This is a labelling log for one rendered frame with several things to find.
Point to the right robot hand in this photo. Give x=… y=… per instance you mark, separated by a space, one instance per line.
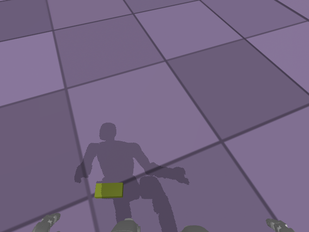
x=278 y=226

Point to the left robot hand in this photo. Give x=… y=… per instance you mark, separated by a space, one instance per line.
x=47 y=222

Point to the small box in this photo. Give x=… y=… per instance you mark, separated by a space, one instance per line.
x=109 y=190

